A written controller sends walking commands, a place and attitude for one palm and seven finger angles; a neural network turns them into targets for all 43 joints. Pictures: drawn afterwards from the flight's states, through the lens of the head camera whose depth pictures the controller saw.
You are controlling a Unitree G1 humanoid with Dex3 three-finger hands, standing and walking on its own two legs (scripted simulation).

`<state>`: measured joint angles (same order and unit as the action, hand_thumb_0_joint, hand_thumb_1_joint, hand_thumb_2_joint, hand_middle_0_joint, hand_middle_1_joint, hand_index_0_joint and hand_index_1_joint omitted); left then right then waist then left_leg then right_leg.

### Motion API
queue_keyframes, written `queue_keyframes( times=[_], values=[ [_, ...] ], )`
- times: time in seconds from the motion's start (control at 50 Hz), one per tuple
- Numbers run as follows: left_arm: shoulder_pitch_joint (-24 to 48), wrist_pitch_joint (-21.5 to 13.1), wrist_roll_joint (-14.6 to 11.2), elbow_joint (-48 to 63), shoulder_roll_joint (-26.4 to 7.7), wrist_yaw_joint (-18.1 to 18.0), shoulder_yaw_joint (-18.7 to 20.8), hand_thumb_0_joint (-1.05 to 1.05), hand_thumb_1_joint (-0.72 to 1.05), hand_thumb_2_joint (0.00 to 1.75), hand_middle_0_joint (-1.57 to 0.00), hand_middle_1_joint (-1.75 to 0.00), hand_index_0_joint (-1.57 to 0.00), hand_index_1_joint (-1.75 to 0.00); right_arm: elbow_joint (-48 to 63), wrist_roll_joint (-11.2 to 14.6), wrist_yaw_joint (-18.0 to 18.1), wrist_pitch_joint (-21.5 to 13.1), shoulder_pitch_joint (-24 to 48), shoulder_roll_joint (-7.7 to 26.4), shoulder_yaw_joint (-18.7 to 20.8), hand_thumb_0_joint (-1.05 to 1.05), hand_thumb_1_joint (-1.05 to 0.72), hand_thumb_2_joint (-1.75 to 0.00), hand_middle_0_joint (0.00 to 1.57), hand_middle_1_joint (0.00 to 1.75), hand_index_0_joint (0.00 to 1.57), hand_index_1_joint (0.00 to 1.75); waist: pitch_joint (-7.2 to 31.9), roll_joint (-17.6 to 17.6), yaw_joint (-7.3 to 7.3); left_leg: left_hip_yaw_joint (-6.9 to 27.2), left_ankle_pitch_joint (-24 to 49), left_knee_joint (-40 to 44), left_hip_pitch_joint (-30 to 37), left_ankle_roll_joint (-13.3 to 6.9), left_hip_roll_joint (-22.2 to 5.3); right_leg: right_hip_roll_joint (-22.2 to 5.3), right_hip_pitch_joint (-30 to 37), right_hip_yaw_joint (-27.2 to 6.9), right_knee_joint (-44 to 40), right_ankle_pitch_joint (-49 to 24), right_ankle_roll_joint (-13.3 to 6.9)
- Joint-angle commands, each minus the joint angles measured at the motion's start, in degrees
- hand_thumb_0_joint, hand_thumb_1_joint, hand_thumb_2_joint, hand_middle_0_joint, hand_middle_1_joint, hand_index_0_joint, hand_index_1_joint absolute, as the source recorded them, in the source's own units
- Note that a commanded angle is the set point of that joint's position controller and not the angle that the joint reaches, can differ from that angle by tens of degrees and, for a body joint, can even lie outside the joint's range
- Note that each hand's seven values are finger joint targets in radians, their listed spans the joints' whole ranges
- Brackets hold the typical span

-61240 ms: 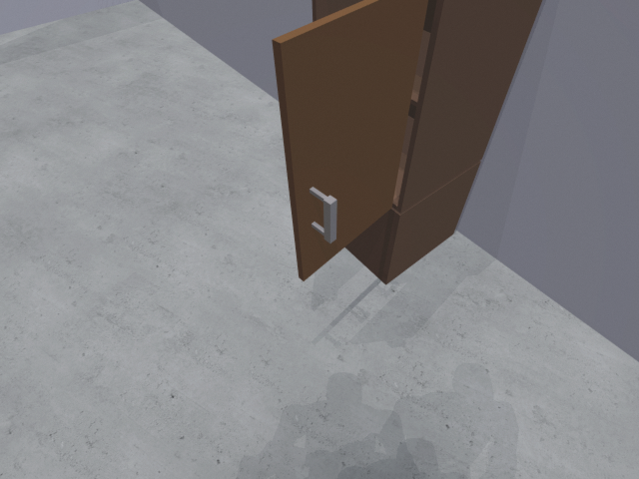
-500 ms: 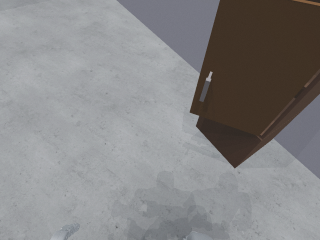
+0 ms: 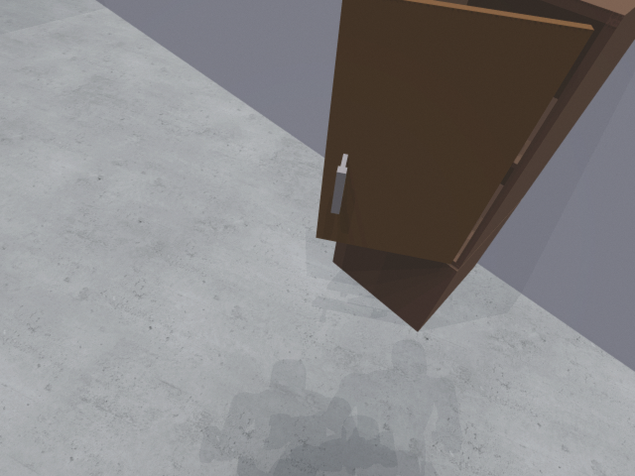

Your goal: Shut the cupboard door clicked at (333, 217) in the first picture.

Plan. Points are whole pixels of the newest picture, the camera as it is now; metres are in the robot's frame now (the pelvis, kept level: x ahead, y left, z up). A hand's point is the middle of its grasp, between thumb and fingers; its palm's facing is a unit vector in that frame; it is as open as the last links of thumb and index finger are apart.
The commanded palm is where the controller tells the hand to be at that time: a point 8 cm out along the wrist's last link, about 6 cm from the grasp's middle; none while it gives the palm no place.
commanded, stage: take the last steps up to it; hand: left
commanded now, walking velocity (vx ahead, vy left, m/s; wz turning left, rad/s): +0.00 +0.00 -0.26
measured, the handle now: (340, 184) +0.68 -0.01 -0.10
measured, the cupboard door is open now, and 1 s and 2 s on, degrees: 33 33 33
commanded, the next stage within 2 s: come to a stop and stand still in 0.72 s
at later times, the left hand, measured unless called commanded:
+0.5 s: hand out of the picture +0.10 +0.12 -0.15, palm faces -0.09 -0.97 -0.21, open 7.3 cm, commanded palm none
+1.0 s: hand (268, 388) +0.27 +0.09 -0.16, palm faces -0.10 -0.97 -0.22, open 7.3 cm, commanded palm none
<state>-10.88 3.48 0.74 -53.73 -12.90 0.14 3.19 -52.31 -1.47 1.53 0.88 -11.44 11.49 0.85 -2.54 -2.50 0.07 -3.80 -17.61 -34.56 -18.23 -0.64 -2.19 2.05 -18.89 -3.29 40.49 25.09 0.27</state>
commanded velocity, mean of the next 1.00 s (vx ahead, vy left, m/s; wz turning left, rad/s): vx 0.11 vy -0.05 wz -0.09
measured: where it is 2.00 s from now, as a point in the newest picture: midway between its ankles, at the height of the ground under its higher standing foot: outside the picture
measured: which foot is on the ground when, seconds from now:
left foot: down 0.00-0.34, up 0.36-0.70, down 0.72-1.00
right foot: up 0.00-0.30, down 0.32-0.72, up 0.74-1.00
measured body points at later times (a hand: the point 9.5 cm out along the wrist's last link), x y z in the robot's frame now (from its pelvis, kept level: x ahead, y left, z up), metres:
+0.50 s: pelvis +0.05 -0.06 +0.01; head +0.07 -0.07 +0.46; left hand +0.11 +0.18 -0.13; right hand +0.02 -0.32 -0.14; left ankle +0.05 +0.07 -0.66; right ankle -0.02 -0.13 -0.73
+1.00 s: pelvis +0.18 -0.10 +0.01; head +0.21 -0.10 +0.45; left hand +0.27 +0.14 -0.15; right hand +0.16 -0.33 -0.15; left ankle +0.20 +0.03 -0.73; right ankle +0.20 -0.24 -0.72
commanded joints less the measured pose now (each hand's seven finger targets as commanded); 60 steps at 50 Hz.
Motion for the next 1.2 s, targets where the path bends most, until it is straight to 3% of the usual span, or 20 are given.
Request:
queue_keyframes(
  times=[0.0, 0.06, 0.2, 0.26, 0.28, 0.3, 0.32, 0.34, 0.44, 0.58, 0.64, 0.66, 0.7, 0.72, 0.78, 0.84, 0.94, 1.0, 1.08, 1.18],
  values=[
    [1.3, -0.9, 0.4, 4.5, -5.6, 0.3, 2.2, 0.00, 0.90, 0.90, -0.20, -0.30, -0.20, -0.30, 2.4, -0.5, 1.5, -1.3, -4.3, 11.4, 2.3, 0.00, -0.90, -0.90, 0.20, 0.30, 0.20, 0.30, 3.3, 13.7, 0.57, 16.2, 30.4, 16.1, 8.5, -8.8, -18.4, -2.4, -9.8, -0.6, 22.3, 5.0, 1.2],
    [0.7, -0.7, 0.2, 3.3, -3.8, 0.6, 1.7, 0.00, 0.90, 0.90, -0.20, -0.30, -0.20, -0.30, 2.1, -0.3, 1.5, -1.4, -3.3, 10.1, 2.1, 0.00, -0.90, -0.90, 0.20, 0.30, 0.20, 0.30, 5.0, 11.5, 0.15, 7.8, 35.1, 13.9, 11.4, -7.8, -15.1, -2.9, -7.9, 1.8, 18.2, 2.3, 1.8],
    [4.6, -1.1, 0.8, 3.7, -2.6, 2.5, 1.0, 0.00, 0.90, 0.90, -0.20, -0.30, -0.20, -0.30, -1.4, -0.9, 0.6, -1.1, -7.1, 13.1, 4.1, 0.00, -0.90, -0.90, 0.20, 0.30, 0.20, 0.30, 2.9, 12.0, 3.15, 9.8, -1.1, 18.8, 9.9, -6.9, -17.9, -2.5, -3.8, 7.0, 1.3, 1.9, 0.3],
    [-1.1, -1.9, 0.9, 1.0, -3.4, 2.9, 1.4, 0.00, 0.90, 0.90, -0.20, -0.30, -0.20, -0.30, -2.5, -0.5, 0.3, -1.2, -5.6, 12.9, 4.2, 0.00, -0.90, -0.90, 0.20, 0.30, 0.20, 0.30, 3.4, 9.0, 0.14, 5.9, -5.4, 13.2, 3.2, -3.9, -15.1, -0.3, 9.6, 9.4, -14.3, -7.3, -0.6],
    [-5.1, -2.4, 0.9, -0.4, -5.3, 2.6, 2.1, 0.00, 0.90, 0.90, -0.20, -0.30, -0.20, -0.30, -2.3, -0.2, 0.1, -1.3, -4.6, 11.6, 4.0, 0.00, -0.90, -0.90, 0.20, 0.30, 0.20, 0.30, 3.5, 4.5, -1.88, 1.9, -8.1, 7.4, -2.9, -1.7, -11.7, -2.5, 17.2, 6.4, -20.0, -7.0, -1.8],
    [-9.3, -3.1, 1.3, -1.8, -10.0, 1.8, 3.0, 0.00, 0.90, 0.90, -0.20, -0.30, -0.20, -0.30, -1.0, 0.5, -0.2, -1.5, -3.3, 7.6, 3.0, 0.00, -0.90, -0.90, 0.20, 0.30, 0.20, 0.30, 3.7, -8.4, -3.79, -5.4, -14.7, -5.4, -15.1, 1.5, -4.7, -14.1, 25.6, -9.5, -26.9, 2.3, -6.5],
    [-12.1, -2.9, 0.9, -2.3, -13.1, 1.0, 3.5, 0.00, 0.90, 0.90, -0.20, -0.30, -0.20, -0.30, 2.0, 0.2, -0.5, -1.4, 3.0, 6.5, 2.3, 0.00, -0.90, -0.90, 0.20, 0.30, 0.20, 0.30, 0.3, -13.6, -6.66, -4.0, -20.8, -18.3, -22.3, 2.3, -1.0, -22.3, 22.6, -21.3, -31.8, 5.3, -12.8],
    [-12.0, -3.4, 0.8, -2.8, -10.7, 0.1, 3.2, 0.00, 0.90, 0.90, -0.20, -0.30, -0.20, -0.30, 2.1, 0.1, -0.4, -1.0, 4.4, 7.6, 2.7, 0.00, -0.90, -0.90, 0.20, 0.30, 0.20, 0.30, -2.0, -12.4, -5.67, 0.9, -16.4, -25.5, -23.7, 1.9, -2.7, -22.6, 18.4, -23.1, -32.8, 7.2, -15.0],
    [-5.2, -5.6, 0.6, -2.3, -4.9, -0.3, 0.9, 0.00, 0.90, 0.90, -0.20, -0.30, -0.20, -0.30, -1.8, -0.4, -1.7, -1.2, -1.4, 4.6, 2.6, 0.00, -0.90, -0.90, 0.20, 0.30, 0.20, 0.30, -2.8, -3.9, 0.81, 0.3, -2.7, -24.6, -17.5, 3.2, -4.3, -14.9, 13.0, -4.1, -29.3, -16.7, -12.2],
    [-9.1, -6.1, 0.7, -6.3, -5.5, -0.7, 0.6, 0.00, 0.90, 0.90, -0.20, -0.30, -0.20, -0.30, -1.0, 0.0, -1.6, -2.1, 1.7, 3.2, 1.7, 0.00, -0.90, -0.90, 0.20, 0.30, 0.20, 0.30, -0.7, -2.3, -0.09, -2.8, -0.7, -8.1, -13.3, 2.2, -2.6, -14.8, 19.6, -2.3, -24.7, -35.0, -12.4],
    [-8.1, -5.9, 0.4, -7.3, -4.7, -0.7, 0.4, 0.00, 0.90, 0.90, -0.20, -0.30, -0.20, -0.30, -3.3, -0.1, -0.9, -2.8, -4.1, 3.7, 1.8, 0.00, -0.90, -0.90, 0.20, 0.30, 0.20, 0.30, 0.1, -1.8, 3.31, -4.5, 5.7, 1.5, -0.1, 0.9, -0.1, -12.1, 15.3, 0.1, -16.4, -40.6, -9.8],
    [-7.6, -5.8, -0.1, -6.9, -4.3, -0.6, 0.4, 0.00, 0.90, 0.90, -0.20, -0.30, -0.20, -0.30, -5.3, -0.3, -0.6, -3.3, -9.9, 5.4, 2.1, 0.00, -0.90, -0.90, 0.20, 0.30, 0.20, 0.30, 3.0, 0.3, 5.32, -3.1, 11.9, 5.8, 9.0, 0.0, -0.1, -9.6, 12.1, 2.4, -7.9, -42.2, -7.9],
    [-10.7, -5.7, -0.6, -4.9, -0.5, -0.3, -0.5, 0.00, 0.90, 0.90, -0.20, -0.30, -0.20, -0.30, -7.6, -1.2, 0.5, -3.4, -20.7, 14.1, 3.7, 0.00, -0.90, -0.90, 0.20, 0.30, 0.20, 0.30, 10.2, 19.1, 6.96, 27.1, 28.7, 13.1, 28.1, -12.2, -24.3, 0.6, -9.5, 7.9, 20.2, 7.9, -3.1],
    [-8.6, -5.1, 0.2, -4.4, -1.9, -0.6, -0.3, 0.00, 0.90, 0.90, -0.20, -0.30, -0.20, -0.30, -7.6, -0.6, 1.0, -2.8, -18.8, 14.1, 3.4, 0.00, -0.90, -0.90, 0.20, 0.30, 0.20, 0.30, 9.7, 16.3, 6.42, 28.8, 20.0, 17.1, 22.4, -12.7, -25.9, -1.0, -11.0, 2.0, 28.0, 10.4, -3.3],
    [-4.0, -4.5, 0.8, -3.7, -0.9, 0.5, 0.2, 0.00, 0.90, 0.90, -0.20, -0.30, -0.20, -0.30, -4.3, -0.5, 1.1, -3.3, -9.8, 8.1, 2.2, 0.00, -0.90, -0.90, 0.20, 0.30, 0.20, 0.30, 0.4, 8.0, 2.79, 19.0, 10.0, 21.1, 8.5, -10.3, -20.5, -6.4, -12.7, 1.1, 27.6, 1.0, -1.7],
    [-5.7, -3.1, 0.4, -4.2, 2.1, 0.4, -0.3, 0.00, 0.90, 0.90, -0.20, -0.30, -0.20, -0.30, -3.9, -0.3, 1.2, -3.4, -5.1, 6.1, 1.4, 0.00, -0.90, -0.90, 0.20, 0.30, 0.20, 0.30, 1.1, 8.0, -0.12, 6.8, 24.0, 18.9, 3.1, -7.8, -15.4, -6.5, -3.1, 3.5, 11.7, -2.0, -0.1],
    [-8.8, -2.4, 0.5, -5.2, -0.2, -0.6, -0.3, 0.00, 0.90, 0.90, -0.20, -0.30, -0.20, -0.30, -4.8, 0.6, 0.8, -1.3, -1.0, 7.3, 2.2, 0.00, -0.90, -0.90, 0.20, 0.30, 0.20, 0.30, 3.1, 9.3, -2.49, 1.9, 20.0, 11.4, 1.1, -4.8, -11.1, -3.6, 8.4, 7.8, -8.8, -15.0, 1.2],
    [-6.7, -3.2, 1.3, -3.4, -8.1, -1.3, 0.6, 0.00, 0.90, 0.90, -0.20, -0.30, -0.20, -0.30, -4.2, 1.2, -0.4, -0.2, -3.9, 4.0, 2.6, 0.00, -0.90, -0.90, 0.20, 0.30, 0.20, 0.30, 2.5, -3.2, -1.10, -3.0, -1.5, 1.2, -2.0, 1.3, -0.8, -15.6, 7.8, -6.9, -16.3, -35.1, -4.1],
    [-3.0, -3.4, 1.1, -2.4, -9.3, -2.3, 1.4, 0.00, 0.90, 0.90, -0.20, -0.30, -0.20, -0.30, -4.2, 1.2, 0.2, 1.5, -4.5, 4.4, 3.1, 0.00, -0.90, -0.90, 0.20, 0.30, 0.20, 0.30, 5.1, -12.0, -1.29, 3.4, -16.8, -21.2, -5.7, 2.2, 1.5, -23.1, 11.9, -11.9, -17.0, -59.1, -13.2],
    [-1.7, -2.7, 1.3, -0.4, -9.5, -3.0, 2.3, 0.00, 0.90, 0.90, -0.20, -0.30, -0.20, -0.30, -2.2, 1.2, -0.3, 1.8, -1.2, 4.1, 2.7, 0.00, -0.90, -0.90, 0.20, 0.30, 0.20, 0.30, 8.3, -7.9, -2.43, 4.6, -13.7, -20.4, -7.2, 3.3, 2.3, -21.6, 16.2, -7.0, -15.7, -57.7, -12.2]
  ],
)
